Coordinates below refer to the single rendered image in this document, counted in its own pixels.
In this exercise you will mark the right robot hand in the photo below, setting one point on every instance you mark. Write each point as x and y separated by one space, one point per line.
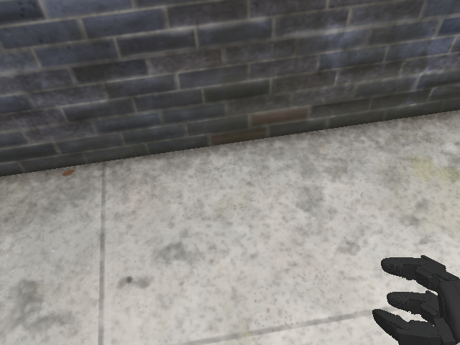
442 311

